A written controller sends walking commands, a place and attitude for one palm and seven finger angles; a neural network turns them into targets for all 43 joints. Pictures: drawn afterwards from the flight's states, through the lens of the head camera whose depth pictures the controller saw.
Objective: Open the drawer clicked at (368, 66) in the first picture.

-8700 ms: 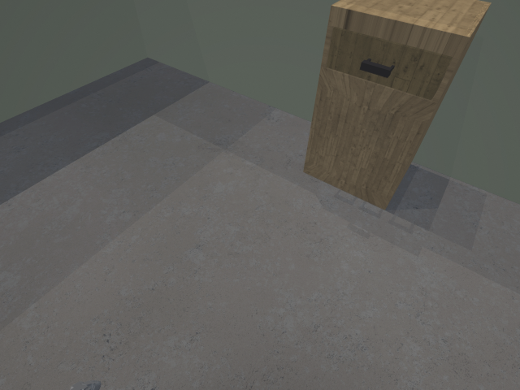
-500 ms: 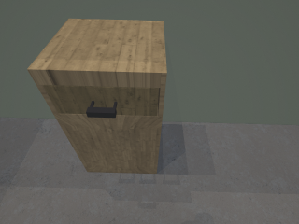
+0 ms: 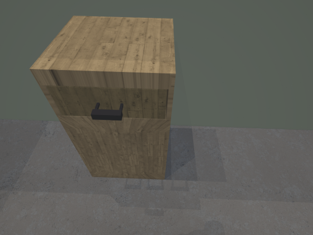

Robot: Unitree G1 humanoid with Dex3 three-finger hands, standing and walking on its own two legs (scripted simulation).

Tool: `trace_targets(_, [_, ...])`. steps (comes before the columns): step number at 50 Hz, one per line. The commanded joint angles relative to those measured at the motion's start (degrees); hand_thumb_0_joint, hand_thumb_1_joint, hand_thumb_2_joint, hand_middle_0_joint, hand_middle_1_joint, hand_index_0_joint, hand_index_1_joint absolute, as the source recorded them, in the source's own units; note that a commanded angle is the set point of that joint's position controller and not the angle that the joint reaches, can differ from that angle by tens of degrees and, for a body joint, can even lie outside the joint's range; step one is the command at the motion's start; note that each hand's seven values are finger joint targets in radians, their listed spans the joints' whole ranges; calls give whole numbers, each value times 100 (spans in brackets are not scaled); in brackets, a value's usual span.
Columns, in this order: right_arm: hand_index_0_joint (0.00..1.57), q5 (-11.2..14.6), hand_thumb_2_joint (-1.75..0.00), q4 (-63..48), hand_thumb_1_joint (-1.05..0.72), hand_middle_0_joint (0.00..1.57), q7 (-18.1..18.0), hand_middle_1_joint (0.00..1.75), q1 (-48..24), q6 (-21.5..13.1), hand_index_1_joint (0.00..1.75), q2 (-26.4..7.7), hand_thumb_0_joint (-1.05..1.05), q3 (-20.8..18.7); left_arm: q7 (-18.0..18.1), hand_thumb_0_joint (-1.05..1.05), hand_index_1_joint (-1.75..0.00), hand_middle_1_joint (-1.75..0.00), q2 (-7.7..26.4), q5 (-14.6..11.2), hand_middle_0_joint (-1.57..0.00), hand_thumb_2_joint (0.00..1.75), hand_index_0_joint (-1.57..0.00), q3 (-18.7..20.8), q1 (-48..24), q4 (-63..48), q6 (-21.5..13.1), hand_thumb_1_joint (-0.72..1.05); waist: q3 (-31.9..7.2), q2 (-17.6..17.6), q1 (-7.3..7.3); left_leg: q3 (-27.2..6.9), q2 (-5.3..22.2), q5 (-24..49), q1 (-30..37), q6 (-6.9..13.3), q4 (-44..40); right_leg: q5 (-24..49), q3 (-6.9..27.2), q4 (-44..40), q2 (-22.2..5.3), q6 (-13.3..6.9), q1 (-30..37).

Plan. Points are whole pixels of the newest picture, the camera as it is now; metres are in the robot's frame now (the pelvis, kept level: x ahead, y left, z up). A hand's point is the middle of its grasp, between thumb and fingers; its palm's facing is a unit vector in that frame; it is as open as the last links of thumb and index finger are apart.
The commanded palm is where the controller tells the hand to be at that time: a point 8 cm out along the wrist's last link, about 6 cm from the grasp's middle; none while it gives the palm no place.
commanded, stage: raise the hand with hooked fingers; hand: left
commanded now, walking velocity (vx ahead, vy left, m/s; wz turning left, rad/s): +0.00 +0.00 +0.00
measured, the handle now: (108, 110) +0.54 +0.24 -0.06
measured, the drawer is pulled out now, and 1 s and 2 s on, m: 0.00 0.00 0.00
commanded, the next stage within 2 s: move the hooked fingers above the handle in 1.84 s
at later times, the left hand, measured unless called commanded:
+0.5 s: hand (73, 228) +0.14 +0.22 -0.06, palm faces +0.02 -0.09 -1.00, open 9.4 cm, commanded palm +0.14 +0.22 +0.01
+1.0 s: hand (63, 187) +0.21 +0.25 +0.01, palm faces +0.07 -0.09 -0.99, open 12.3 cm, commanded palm +0.19 +0.25 +0.07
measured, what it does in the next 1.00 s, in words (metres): stands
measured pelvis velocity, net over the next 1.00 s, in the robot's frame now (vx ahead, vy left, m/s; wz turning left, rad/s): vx -0.04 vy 0.02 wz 0.02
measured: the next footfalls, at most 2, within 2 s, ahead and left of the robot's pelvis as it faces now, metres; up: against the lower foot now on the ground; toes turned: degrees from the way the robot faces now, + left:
none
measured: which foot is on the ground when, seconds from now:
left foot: down 0.00-1.00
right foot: down 0.00-1.00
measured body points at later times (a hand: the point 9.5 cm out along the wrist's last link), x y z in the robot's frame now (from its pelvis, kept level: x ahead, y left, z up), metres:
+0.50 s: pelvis -0.06 +0.00 -0.04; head -0.03 -0.02 +0.41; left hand +0.14 +0.22 -0.01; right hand +0.21 -0.19 -0.10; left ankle -0.04 +0.13 -0.74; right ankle -0.02 -0.10 -0.74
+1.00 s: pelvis -0.04 +0.02 -0.01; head -0.02 -0.01 +0.43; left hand +0.21 +0.25 +0.06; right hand +0.13 -0.22 -0.13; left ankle -0.05 +0.14 -0.74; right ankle -0.02 -0.10 -0.74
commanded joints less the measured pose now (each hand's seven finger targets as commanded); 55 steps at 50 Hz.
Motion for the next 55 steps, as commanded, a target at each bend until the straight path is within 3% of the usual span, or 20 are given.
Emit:
trace_targets(1, [20, 395, -90, -1728, -90, 20, -305, 30, -830, -1553, 30, -858, 0, -328, 799, 0, -36, -36, 82, 480, -21, 86, -21, -577, -417, -4543, -128, 81, -723, 720, -184, -242, -60, 3006, -18, 344, -107, 1183, -72, 252, -182, 5, -604])
trace_targets(2, [20, 334, -90, -2061, -90, 20, -246, 30, -1027, -1655, 30, -1072, 0, -370, 863, 0, -37, -37, 328, 891, -21, 85, -21, -682, -768, -5089, -167, 78, -340, 210, -227, -384, -183, 2300, -347, 373, 51, 1272, 66, 189, -182, -4, -914])
trace_targets(3, [20, 139, -90, -2132, -90, 20, -209, 30, -942, -1645, 30, -1277, 0, -367, 1000, 0, -39, -39, 564, 1508, -21, 84, -21, -686, -689, -5191, -225, 76, -702, -271, -361, -397, -264, 1907, -458, 416, 242, 1086, 74, 252, -142, -26, -1158])
trace_targets(4, [20, -10, -90, -2337, -90, 20, -148, 30, -870, -1576, 30, -1275, 0, -366, 1149, 0, -40, -40, 452, 2071, -21, 83, -21, -882, -513, -5115, -230, 74, -703, -728, -391, -445, -329, 1615, -737, 418, 427, 779, 21, 341, -104, -31, -1462])
trace_targets(5, [20, -87, -90, -2639, -90, 20, -54, 30, -859, -1491, 30, -1302, 0, -393, 1302, 0, -42, -42, 347, 2696, -21, 82, -21, -1072, -508, -5060, -217, 71, -808, -769, -394, -455, -459, 1338, -963, 382, 606, 286, 76, 421, -77, -45, -1680])
trace_targets(6, [20, -219, -90, -2869, -90, 20, 20, 30, -936, -1311, 30, -1294, 0, -450, 1510, 0, -43, -43, 428, 3405, -22, 81, -22, -977, -206, -4770, -196, 69, -924, -1017, -287, -407, -557, 1004, -1144, 326, 744, -292, 90, 415, -26, -66, -1836])
trace_targets(9, [20, -427, -90, -3381, -90, 20, 344, 30, -1413, -577, 30, -1304, 0, -543, 1914, 0, -48, -48, 452, 4823, -22, 78, -22, -726, 1094, -4031, -268, 62, -512, -1404, 247, -317, -635, 458, -2051, 216, 870, -503, 384, 499, 7, -224, -1829])
trace_targets(10, [20, -405, -90, -3489, -90, 20, 470, 30, -1549, -310, 30, -1267, 0, -528, 1970, 0, -50, -50, 691, 5148, -22, 77, -22, -445, 1188, -4030, -344, 60, -582, -1370, 458, -272, -648, 496, -2289, 194, 915, -208, 523, 622, -34, -279, -1674])
trace_targets(11, [20, -375, -90, -3663, -90, 20, 555, 30, -1752, -78, 30, -1231, 0, -479, 2041, 0, -51, -51, 852, 5420, -22, 76, -22, -340, 853, -4270, -441, 57, -723, -1396, 536, -220, -676, 463, -2465, 186, 987, -110, 607, 772, -85, -283, -1606])
trace_targets(13, [20, -329, -90, -3901, -90, 20, 626, 30, -1955, 216, 30, -1117, 0, -444, 2246, 0, -54, -54, 1202, 5843, -23, 74, -23, 7, 361, -4636, -551, 53, -1070, -952, 653, -118, -732, 414, -2500, 203, 1103, -63, 738, 932, -118, -293, -1485])
trace_targets(16, [20, -345, -90, -4095, -90, 20, 639, 30, -2037, 524, 30, -1030, 0, -437, 2649, 0, -58, -58, 1459, 6318, -23, 71, -23, 104, -877, -5234, -423, 46, -1520, -77, 579, -115, -789, 417, -2092, 205, 1303, -338, 990, 1036, -39, -344, -1848])
trace_targets(19, [20, -372, -90, -4050, -90, 20, 575, 30, -1993, 606, 30, -961, 0, -439, 2899, 0, -63, -63, 1498, 6419, -24, 68, -24, 112, -1635, -5442, -240, 39, -1988, 192, 338, -187, -748, 588, -1648, 255, 1560, -70, 977, 1097, -6, -315, -2025])
trace_targets(21, [20, -428, -90, -3950, -90, 20, 479, 30, -2052, 611, 30, -953, 0, -437, 2866, 0, -66, -66, 1485, 6235, -24, 66, -24, 3, -2379, -5600, -159, 34, -1824, 75, 48, -258, -716, 322, -1642, 305, 1630, -288, 889, 965, -43, -209, -2168])
trace_targets(25, [20, -444, -90, -3821, -90, 20, 305, 30, -2158, 511, 30, -939, 0, -341, 2444, 0, -72, -72, 1354, 5821, -25, 62, -25, -250, -2719, -5472, -192, 25, -1721, 65, -161, -309, -669, 255, -1504, 373, 1477, -115, 505, 810, -45, -95, -1918])
trace_targets(31, [20, -387, -90, -3697, -90, 20, 258, 30, -2024, 527, 30, -950, 0, -247, 1739, 0, -81, -81, 1499, 5659, -26, 56, -26, -159, -2093, -5052, -184, 11, -1531, -200, 171, -297, -598, 384, -1529, 322, 919, 73, 281, 604, -72, -90, -1263])
trace_targets(37, [20, -351, -90, -3675, -90, 20, 257, 30, -1948, 547, 30, -963, 0, -261, 1678, 0, -90, -90, 1880, 5715, -27, 50, -27, 334, -2146, -5140, -285, -3, -1487, -158, 368, -264, -573, 535, -1487, 301, 572, 158, 268, 476, -92, -119, -809])
trace_targets(40, [20, -345, -90, -3640, -90, 20, 242, 30, -1940, 510, 30, -1003, 0, -331, 1784, 0, -94, -94, 1999, 5638, -27, 47, -27, 519, -2341, -5373, -352, -10, -1656, -11, 341, -274, -563, 770, -1322, 303, 513, 409, 277, 449, -80, -124, -654])
trace_targets(47, [20, -257, -90, -3489, -90, 20, 235, 30, -1888, 464, 30, -1110, 0, -422, 1732, 0, -105, -105, 1907, 5518, -28, 40, -28, 274, -2800, -5387, -260, -27, -1553, 124, 209, -280, -531, 997, -965, 304, 341, 580, 131, 361, -63, -117, -742])
trace_targets(53, [20, -194, -90, -3458, -90, 20, 205, 30, -1906, 505, 30, -1146, 0, -405, 1369, 0, -114, -114, 2132, 5461, -29, 34, -29, 312, -3187, -5372, -129, -41, -1566, 41, 284, -288, -518, 1292, -739, 301, 102, 894, 95, 227, -64, -108, -402])
trace_targets(55, [20, -193, -90, -3458, -90, 20, 202, 30, -1924, 518, 30, -1154, 0, -398, 1258, 0, -117, -117, 2243, 5465, -30, 32, -30, 407, -3325, -5458, -122, -45, -1640, 250, 322, -301, -508, 1537, -610, 281, 33, 1084, 95, 196, -48, -128, -253])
